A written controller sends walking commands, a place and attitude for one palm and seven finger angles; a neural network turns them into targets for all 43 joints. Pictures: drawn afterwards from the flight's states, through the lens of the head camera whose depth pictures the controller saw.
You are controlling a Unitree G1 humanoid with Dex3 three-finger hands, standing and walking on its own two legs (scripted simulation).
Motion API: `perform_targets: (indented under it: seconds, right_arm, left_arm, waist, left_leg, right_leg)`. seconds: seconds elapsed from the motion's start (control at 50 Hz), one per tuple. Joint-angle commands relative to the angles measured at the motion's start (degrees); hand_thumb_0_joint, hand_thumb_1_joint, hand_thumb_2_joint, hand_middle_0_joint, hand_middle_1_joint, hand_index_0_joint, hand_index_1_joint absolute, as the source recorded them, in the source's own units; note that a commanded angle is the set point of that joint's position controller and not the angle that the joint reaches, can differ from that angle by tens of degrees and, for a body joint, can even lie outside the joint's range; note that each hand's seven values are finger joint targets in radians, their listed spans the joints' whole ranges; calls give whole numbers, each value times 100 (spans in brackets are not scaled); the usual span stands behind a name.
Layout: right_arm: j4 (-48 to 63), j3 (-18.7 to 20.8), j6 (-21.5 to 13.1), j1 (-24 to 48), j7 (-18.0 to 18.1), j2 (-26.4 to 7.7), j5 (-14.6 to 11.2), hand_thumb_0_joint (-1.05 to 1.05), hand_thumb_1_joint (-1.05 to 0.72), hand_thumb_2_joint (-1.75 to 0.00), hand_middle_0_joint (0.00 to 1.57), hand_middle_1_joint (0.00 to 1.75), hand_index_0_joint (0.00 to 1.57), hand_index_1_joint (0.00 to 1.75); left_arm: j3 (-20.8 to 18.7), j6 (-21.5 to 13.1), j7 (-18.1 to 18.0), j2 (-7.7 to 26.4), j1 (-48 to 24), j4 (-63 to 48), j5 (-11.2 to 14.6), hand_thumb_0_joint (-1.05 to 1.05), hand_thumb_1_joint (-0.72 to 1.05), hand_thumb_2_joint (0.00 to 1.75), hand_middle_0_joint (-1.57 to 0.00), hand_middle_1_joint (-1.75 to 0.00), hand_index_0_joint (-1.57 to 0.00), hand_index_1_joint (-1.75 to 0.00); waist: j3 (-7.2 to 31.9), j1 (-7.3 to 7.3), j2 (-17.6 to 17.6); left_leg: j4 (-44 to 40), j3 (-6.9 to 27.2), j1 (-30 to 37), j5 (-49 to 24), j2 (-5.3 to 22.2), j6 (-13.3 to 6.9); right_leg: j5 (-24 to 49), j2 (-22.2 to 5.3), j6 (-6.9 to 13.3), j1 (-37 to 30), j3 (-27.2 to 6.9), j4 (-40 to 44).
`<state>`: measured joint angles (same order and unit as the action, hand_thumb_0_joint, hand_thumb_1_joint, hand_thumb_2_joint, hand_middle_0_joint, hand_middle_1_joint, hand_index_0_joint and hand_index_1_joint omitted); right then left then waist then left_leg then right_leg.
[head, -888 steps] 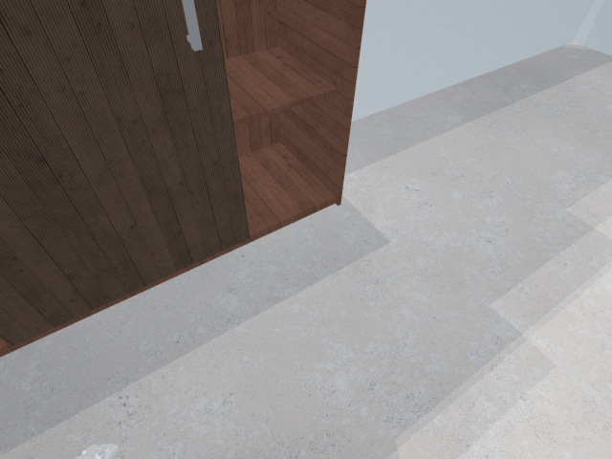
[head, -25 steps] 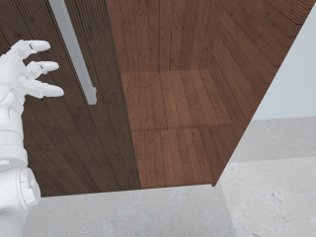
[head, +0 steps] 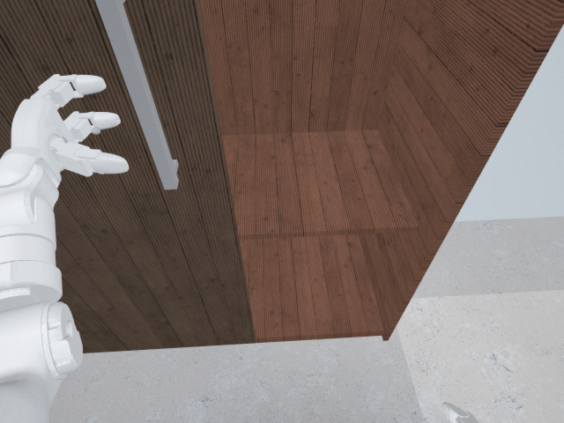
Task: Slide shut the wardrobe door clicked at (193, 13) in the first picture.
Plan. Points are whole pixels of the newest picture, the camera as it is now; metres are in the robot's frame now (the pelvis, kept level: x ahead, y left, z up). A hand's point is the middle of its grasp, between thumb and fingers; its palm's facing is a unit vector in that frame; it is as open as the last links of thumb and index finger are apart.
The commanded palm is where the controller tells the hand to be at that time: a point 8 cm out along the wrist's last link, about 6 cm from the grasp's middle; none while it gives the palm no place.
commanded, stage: feel for the door with the fingertips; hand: left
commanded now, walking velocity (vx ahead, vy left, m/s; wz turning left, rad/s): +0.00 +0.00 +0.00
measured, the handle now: (149, 103) +0.49 +0.20 +0.23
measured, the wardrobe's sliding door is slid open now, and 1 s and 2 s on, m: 0.46 0.46 0.46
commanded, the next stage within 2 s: slide the fingers in behind the handle in 0.84 s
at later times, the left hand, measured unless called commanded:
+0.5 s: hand (129, 130) +0.42 +0.21 +0.23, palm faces +0.10 -1.00 -0.01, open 14.0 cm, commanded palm +0.40 +0.26 +0.22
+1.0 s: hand (119, 120) +0.44 +0.22 +0.23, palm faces +0.11 -0.99 -0.02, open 13.8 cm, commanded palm +0.42 +0.27 +0.22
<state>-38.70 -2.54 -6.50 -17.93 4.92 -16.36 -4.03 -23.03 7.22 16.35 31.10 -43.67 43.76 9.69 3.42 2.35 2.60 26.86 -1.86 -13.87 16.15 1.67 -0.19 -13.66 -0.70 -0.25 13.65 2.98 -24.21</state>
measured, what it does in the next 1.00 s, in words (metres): stands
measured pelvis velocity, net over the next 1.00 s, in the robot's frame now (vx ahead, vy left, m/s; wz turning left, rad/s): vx -0.01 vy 0.00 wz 0.01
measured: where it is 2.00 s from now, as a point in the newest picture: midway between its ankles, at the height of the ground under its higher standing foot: outside the picture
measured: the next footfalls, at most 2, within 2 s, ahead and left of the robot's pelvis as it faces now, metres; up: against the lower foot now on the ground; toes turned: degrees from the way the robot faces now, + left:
none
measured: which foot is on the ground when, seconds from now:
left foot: down 0.00-1.00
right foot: down 0.00-1.00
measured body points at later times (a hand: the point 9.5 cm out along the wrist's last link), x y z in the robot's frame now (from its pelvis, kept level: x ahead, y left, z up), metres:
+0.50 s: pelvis -0.01 +0.00 +0.00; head -0.01 -0.02 +0.45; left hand +0.41 +0.26 +0.23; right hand +0.11 -0.26 -0.11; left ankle -0.03 +0.11 -0.74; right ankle -0.02 -0.12 -0.74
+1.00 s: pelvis -0.01 +0.00 +0.00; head +0.00 -0.01 +0.45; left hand +0.43 +0.28 +0.23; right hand +0.06 -0.27 -0.12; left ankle -0.03 +0.11 -0.74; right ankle -0.02 -0.12 -0.74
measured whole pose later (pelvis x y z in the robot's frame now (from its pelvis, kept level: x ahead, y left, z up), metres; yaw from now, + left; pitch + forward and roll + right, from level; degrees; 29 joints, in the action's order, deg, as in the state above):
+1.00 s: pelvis -0.01 +0.00 +0.00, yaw +0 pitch +3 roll -1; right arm -42.8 -1.8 -8.6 -20.5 5.1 -16.7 -3.7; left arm -19.4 3.2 12.4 29.5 -52.5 53.4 8.3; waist 2.5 2.9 2.4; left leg 26.9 -1.4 -15.4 14.8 1.6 0.0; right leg -12.5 -0.7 0.0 15.0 3.4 -24.3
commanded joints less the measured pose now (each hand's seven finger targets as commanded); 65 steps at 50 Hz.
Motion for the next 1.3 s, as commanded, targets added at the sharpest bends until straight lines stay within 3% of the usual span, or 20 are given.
perform_targets:
  seconds: [0.0, 0.06, 0.16, 0.22, 0.26, 0.3, 0.44, 0.52, 0.6, 0.66, 0.8, 0.82, 0.86, 0.92, 0.94, 1.14, 1.18, 1.24, 1.26, 1.28]
  right_arm:
    - [694, 339, -254, 143, 102, -824, -25, 0, -90, -90, 20, 30, 20, 30]
    - [679, 329, -260, 162, 114, -823, -16, 0, -90, -90, 20, 30, 20, 30]
    - [655, 315, -294, 245, 104, -794, -51, 0, -90, -90, 20, 30, 20, 30]
    - [662, 313, -310, 278, 85, -773, -44, 0, -90, -90, 20, 30, 20, 30]
    - [677, 312, -330, 327, 70, -764, -31, 0, -90, -90, 20, 30, 20, 30]
    - [686, 301, -333, 370, 63, -735, -43, 0, -90, -90, 20, 30, 20, 30]
    - [661, 285, -332, 422, 56, -695, -14, 0, -90, -90, 20, 30, 20, 30]
    - [629, 285, -310, 342, 81, -723, 6, 0, -90, -90, 20, 30, 20, 30]
    - [566, 287, -336, 253, 120, -734, -25, 0, -90, -90, 20, 30, 20, 30]
    - [509, 296, -361, 170, 136, -745, -29, 0, -90, -90, 20, 30, 20, 30]
    - [325, 342, -426, -63, 125, -824, -16, 0, -90, -90, 20, 30, 20, 30]
    - [306, 351, -413, -109, 116, -841, 5, 0, -90, -90, 20, 30, 20, 30]
    - [339, 350, -437, -107, 94, -803, 0, 0, -90, -90, 20, 30, 20, 30]
    - [240, 373, -447, -220, 92, -838, 17, 0, -90, -90, 20, 30, 20, 30]
    - [241, 368, -466, -195, 92, -831, 2, 0, -90, -90, 20, 30, 20, 30]
    - [385, 358, -509, -121, 36, -809, 11, 0, -90, -90, 20, 30, 20, 30]
    - [405, 343, -495, -58, 48, -805, -2, 0, -90, -90, 20, 30, 20, 30]
    - [504, 324, -520, 80, 27, -770, -2, 0, -90, -90, 20, 30, 20, 30]
    - [526, 333, -517, 83, 27, -763, 9, 0, -90, -90, 20, 30, 20, 30]
    - [557, 314, -510, 156, 25, -730, -5, 0, -90, -90, 20, 30, 20, 30]
  left_arm:
    - [-183, -361, -47, 1641, -2915, -1449, 53, 0, -50, 30, -30, -120, -30, -120]
    - [-358, -437, -73, 1782, -2881, -1492, 112, 0, -50, 30, -30, -120, -30, -120]
    - [12, -354, -54, 1315, -2833, -1404, 140, 0, -50, 30, -30, -120, -30, -120]
    - [128, -297, -156, 1075, -2766, -1425, 169, 0, -50, 30, -30, -120, -30, -120]
    - [-60, -293, -256, 1238, -2749, -1626, 164, 0, -50, 30, -30, -120, -30, -120]
    - [141, -241, -327, 946, -2769, -1660, 160, 0, -50, 30, -30, -120, -30, -120]
    - [-44, -275, -591, 1121, -2881, -1744, 60, 0, -50, 30, -30, -120, -30, -120]
    - [-332, -326, -599, 1556, -2832, -1523, -28, 0, -50, 30, -30, -120, -30, -120]
    - [-35, -361, -430, 1360, -3219, -1049, -46, 0, -50, 30, -30, -120, -30, -120]
    - [87, -481, -329, 1312, -3485, -950, -30, 0, -50, 30, -30, -120, -30, -120]
    - [183, -591, -287, 1157, -3699, -356, 20, 0, -50, 30, -30, -120, -30, -120]
    - [69, -644, -324, 1317, -3729, -385, 6, 0, -50, 30, -30, -120, -30, -120]
    - [235, -699, -364, 1144, -3867, -519, -70, 0, -50, 30, -30, -120, -30, -120]
    - [287, -743, -389, 1075, -3918, -273, -47, 0, -50, 30, -30, -120, -30, -120]
    - [350, -760, -383, 993, -4055, -294, -53, 0, -50, 30, -30, -120, -30, -120]
    - [172, -773, -365, 1003, -3405, -699, 9, 0, -50, 30, -30, -120, -30, -120]
    - [39, -686, -378, 1128, -3254, -649, 34, 0, -50, 30, -30, -120, -30, -120]
    - [115, -674, -468, 1017, -3291, -1171, 23, 0, -50, 30, -30, -120, -30, -120]
    - [-81, -662, -522, 1221, -3149, -1298, -6, 0, -50, 30, -30, -120, -30, -120]
    - [79, -625, -532, 1004, -3112, -1399, 12, 0, -50, 30, -30, -120, -30, -120]
  waist:
    - [1584, 66, 231]
    - [1737, 34, 81]
    - [1498, 65, 233]
    - [1451, 20, 107]
    - [1593, -33, 114]
    - [1530, -5, -6]
    - [1529, -47, -67]
    - [1575, -96, -43]
    - [1345, 84, -114]
    - [1451, 153, 142]
    - [1376, 227, -95]
    - [1441, 180, -58]
    - [1530, 208, 162]
    - [1409, 253, -145]
    - [1384, 292, 67]
    - [1648, 80, 129]
    - [1443, 58, -120]
    - [1444, 24, 159]
    - [1578, -45, 129]
    - [1550, -16, 147]
  left_leg:
    - [-165, 209, 874, -2057, -93, -167]
    - [-158, 201, 916, -2092, -92, -186]
    - [-178, 164, 874, -1997, -103, -177]
    - [-201, 204, 854, -1900, -96, -171]
    - [-228, 212, 880, -1919, -102, -167]
    - [-236, 195, 850, -1914, -98, -175]
    - [-276, 135, 758, -1710, -110, -199]
    - [-273, 99, 667, -1741, -117, -202]
    - [-283, 83, 606, -1482, -120, -217]
    - [-249, 93, 718, -1469, -127, -202]
    - [-231, 162, 640, -1395, -119, -193]
    - [-225, 161, 617, -1455, -122, -187]
    - [-226, 161, 722, -1539, -122, -179]
    - [-238, 193, 625, -1437, -94, -186]
    - [-246, 166, 683, -1341, -98, -185]
    - [-260, 213, 787, -1606, -76, -167]
    - [-313, 203, 637, -1440, -68, -180]
    - [-336, 200, 733, -1446, -62, -173]
    - [-337, 226, 765, -1567, -56, -159]
    - [-324, 191, 823, -1632, -60, -167]
  right_leg:
    - [1974, 108, 176, -361, -31, 103]
    - [2057, 112, 172, -515, -46, 107]
    - [2003, 95, 171, -393, -44, 130]
    - [1810, 97, 192, -388, -7, 151]
    - [1856, 104, 186, -482, -24, 136]
    - [1877, 101, 169, -451, -21, 129]
    - [1753, 90, 149, -600, -87, 198]
    - [1863, 65, 150, -755, -121, 184]
    - [1705, 75, 121, -487, -133, 238]
    - [1662, 74, 135, -411, -153, 256]
    - [1504, 97, 129, -181, -113, 252]
    - [1514, 87, 148, -275, -101, 254]
    - [1570, 93, 147, -230, -111, 217]
    - [1430, 105, 141, -165, -76, 255]
    - [1357, 109, 129, -45, -116, 273]
    - [1531, 122, 174, -300, -74, 176]
    - [1391, 131, 154, -279, -62, 209]
    - [1342, 119, 168, -281, -75, 224]
    - [1416, 127, 178, -382, -56, 179]
    - [1498, 126, 172, -366, -68, 181]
